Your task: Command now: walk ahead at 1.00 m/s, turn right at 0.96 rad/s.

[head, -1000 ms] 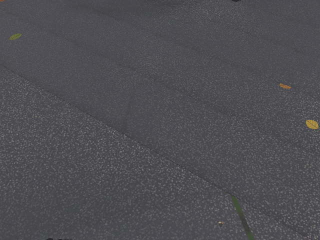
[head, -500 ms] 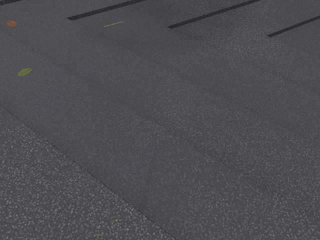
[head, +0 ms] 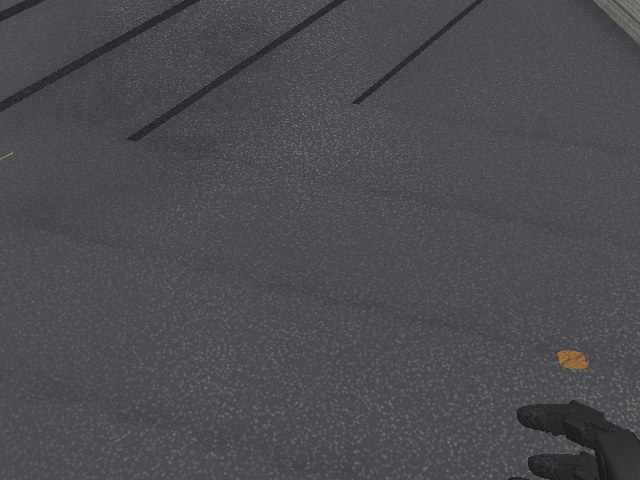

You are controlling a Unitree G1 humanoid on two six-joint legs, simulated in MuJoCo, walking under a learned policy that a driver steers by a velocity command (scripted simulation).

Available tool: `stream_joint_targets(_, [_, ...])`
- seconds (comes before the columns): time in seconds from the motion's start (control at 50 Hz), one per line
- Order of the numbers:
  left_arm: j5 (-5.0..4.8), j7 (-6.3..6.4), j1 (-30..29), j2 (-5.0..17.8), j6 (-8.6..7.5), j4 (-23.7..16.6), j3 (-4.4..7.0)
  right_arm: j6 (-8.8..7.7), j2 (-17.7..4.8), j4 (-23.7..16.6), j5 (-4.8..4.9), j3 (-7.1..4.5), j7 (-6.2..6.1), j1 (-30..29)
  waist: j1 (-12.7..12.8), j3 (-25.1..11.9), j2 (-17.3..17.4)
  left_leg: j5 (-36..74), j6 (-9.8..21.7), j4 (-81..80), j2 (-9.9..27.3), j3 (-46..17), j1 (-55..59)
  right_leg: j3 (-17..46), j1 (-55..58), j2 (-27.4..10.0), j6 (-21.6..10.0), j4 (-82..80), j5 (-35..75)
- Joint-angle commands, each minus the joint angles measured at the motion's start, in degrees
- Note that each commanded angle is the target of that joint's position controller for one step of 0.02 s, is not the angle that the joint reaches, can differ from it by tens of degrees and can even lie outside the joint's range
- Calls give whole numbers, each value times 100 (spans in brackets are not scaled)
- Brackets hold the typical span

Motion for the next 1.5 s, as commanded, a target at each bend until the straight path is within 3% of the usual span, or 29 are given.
stream_joint_targets(0.02, [-100, -22, -69, 895, -163, -336, 249, -21, -512, -421, 45, -125, 68, -447, -80, 123, 119, 1734, 64, -1185, -382, 581, 710, 1493, -952, -1151, -416, -846, 2009])
stream_joint_targets(0.14, [0, 58, -260, 1141, -121, -410, 330, -104, -836, -620, 178, -230, 26, -525, -51, -4, -338, 1570, 158, -2692, -754, 321, 1927, 2041, -297, -1357, 10, -214, 2420])
stream_joint_targets(0.18, [103, 59, -635, 1480, -115, -479, 405, -158, -1393, -146, 268, -481, -113, 1239, -1029, -895, -305, 783, 220, -2575, -721, 201, 3558, 1873, -255, -1202, 211, 1905, 3208])
stream_joint_targets(0.2, [108, 33, -817, 1199, -148, -544, 340, -169, -1689, 189, 216, -616, -201, 2497, -1608, -1393, -100, 91, 291, -2241, -310, -97, 4882, 1617, -1048, -961, 328, 3412, 2556])
stream_joint_targets(0.22, [152, 25, -977, 269, -181, -771, 79, -145, -1844, 363, 54, -650, -263, 3324, -1677, -1818, 1228, -928, 50, -1992, 806, -1117, 5948, 1056, -2286, -561, 351, 5202, -1558])
stream_joint_targets(0.24, [-250, 106, 364, 101, -117, -956, -69, -148, -2311, 263, -127, -767, -196, 2738, -682, -2531, 2630, -1689, 978, -3087, 2246, -4390, 6589, 326, -3685, -468, 555, 6406, -1606])
stream_joint_targets(0.26, [-42, 153, -298, 729, -9, -710, -15, -109, -1522, 32, -24, -693, -153, 1932, -840, -1671, 1016, -3102, 1085, -3663, 1668, -3906, 5585, 152, -4011, -1137, 481, 6043, -572])
stream_joint_targets(0.3, [113, -41, -1226, 764, 55, -757, 50, -115, -903, 273, -13, -530, -103, 1715, -832, -362, 167, -1340, 823, -3781, 885, -1850, 3944, 96, -3522, -1501, 560, 5197, 156])
stream_joint_targets(0.36, [227, -258, -1348, 308, 199, -886, -87, -264, -628, 874, 207, -416, -34, 2302, -573, -144, 781, 947, 734, -3741, 485, -651, 3501, 106, -3323, -1650, 603, 4500, 232])
stream_joint_targets(0.54, [261, -424, -3463, 174, -50, -1468, -478, -334, -1158, 1634, 366, -402, -18, 3027, -631, 576, 346, 3226, 915, -4921, 221, 687, 2918, -1035, -1741, -1216, 436, 843, 2639])
stream_joint_targets(0.6, [332, -191, -2468, 667, -60, -1175, -332, -204, -1624, 1806, 318, -444, -104, 3077, -6, -34, 509, 6095, 971, -3100, 439, 578, 3760, -941, -675, -983, 218, 736, 1444])
stream_joint_targets(0.64, [349, 73, -560, 1155, -70, -522, -89, -73, -1563, 1785, 228, -433, -102, 2845, 814, -997, 515, 4356, 985, -387, 121, 593, 2632, -352, 1692, -1605, 121, 791, 651])
stream_joint_targets(0.66, [476, 155, -60, 1521, -110, -420, -17, -99, -668, 1631, 141, -270, -73, 3160, 413, -1665, -848, -1294, 1057, 1699, -522, 684, 1346, 1135, 2899, -3160, 170, 1118, 541])
stream_joint_targets(0.68, [426, 166, -83, 1492, -85, -583, 28, -91, -611, 1506, 550, -263, -119, 3692, 183, -2704, -1186, -2099, 955, 3429, -974, 347, -130, 3412, 3938, -4158, -536, 598, 592])
stream_joint_targets(0.7, [235, 115, -379, 989, -113, -519, -23, -86, -1185, 1443, 470, -390, -162, 2805, 268, -1831, -52, -1218, 1037, 2766, -572, 235, -568, 2540, 3114, -3630, -308, -10, 504])
stream_joint_targets(0.74, [289, 99, -950, 543, -254, -382, -94, -34, -901, 1511, 418, -384, -81, 2420, -162, -434, -79, -733, 947, 2155, -311, 248, -284, 1261, 1464, -3174, -50, -533, 1943])
stream_joint_targets(0.82, [-50, 96, -876, 108, -435, -64, -211, 340, -343, 1390, 219, -393, 151, 2216, -729, 7, -362, -417, 792, 1454, -20, 383, 131, -352, 235, -2622, 435, -1182, 2334])
stream_joint_targets(0.88, [-14, 94, -994, 143, -526, 12, -207, 306, -209, 861, 172, -299, 332, 1128, -746, 573, -536, 793, 792, 561, -2, 808, -147, -1304, -274, -2421, 499, -1424, 3134])
stream_joint_targets(0.96, [-103, 201, -554, 294, -670, 262, -276, 43, -210, 793, 110, -206, 501, 560, -697, 698, 142, 3106, 959, -1877, -853, 1496, 1700, -1861, -863, -2163, 761, -1390, 4118])
stream_joint_targets(1.04, [-59, 304, -527, 909, -353, 456, -235, 36, -884, 1550, -78, -379, 234, 2569, -1671, -383, -319, 2216, 1284, -2111, -1256, 1074, 3962, -1523, -304, -2327, 762, 1665, 6040])
stream_joint_targets(1.06, [-340, 226, -784, 1259, -233, 537, -159, -4, -1199, 1279, 452, -549, 138, 2552, -2168, -643, -267, 3047, 1454, -2807, -449, 338, 4331, -1250, -309, -1953, 977, 3429, 4546])
stream_joint_targets(1.08, [-34, 103, 29, 322, -247, 463, -367, -102, -1664, 1302, 206, -480, 77, 2616, -1495, -1714, 1767, 7630, 1854, -1131, 982, -516, 6414, -873, -1981, -997, 1115, 6527, -2250])
stream_joint_targets(1.1, [-351, -10, 854, 290, -358, 605, -388, -183, -1413, 1190, 28, -401, 136, 2750, -1349, -3388, 1188, 7719, 2848, -1032, 1934, -2058, 7421, 1034, -2764, -795, 1069, 7173, -2558])
stream_joint_targets(1.12, [-523, 15, -47, 929, -368, 351, -183, -161, -1470, 1039, 114, -515, 140, 2345, -1457, -2894, 470, 6508, 2736, -1968, 1758, -1692, 6352, 989, -2686, -1111, 1108, 6596, -2154])
stream_joint_targets(1.16, [-427, 163, -627, 580, -135, 230, -157, -235, -988, 1004, 321, -390, 118, 1398, -861, -1216, -389, 4701, 2240, -2772, 1347, -801, 4348, 167, -2925, -1696, 1308, 5732, -1665])
stream_joint_targets(1.24, [-275, 254, -215, -50, 369, 155, -102, -251, -815, 874, 226, -414, 113, 414, -141, -415, 93, 3807, 1863, -3651, 800, 739, 1792, -214, -1895, -2101, 1530, 4808, -735])
stream_joint_targets(1.38, [-137, 38, -1158, 119, 319, -538, 20, 147, -924, 853, 333, -547, -336, 158, -346, -884, 379, 3551, 1586, -3252, 679, 1889, 3018, -846, -2120, -2003, 1270, 2513, 1378])
stream_joint_targets(1.46, [-148, -85, -1063, 421, 490, -736, 221, 331, -964, 740, 521, -611, -310, -103, -204, -654, 546, 3530, 1304, -2424, 875, 2003, 3230, -1218, -1901, -1683, 884, 2107, 559])
stream_joint_targets(1.5, [-143, -53, -235, 593, 476, -608, 380, 355, -904, 653, 649, -632, -274, -346, 281, -737, 412, 3644, 890, -918, 625, 2134, 2919, -1217, -910, -1338, 467, 1108, 929])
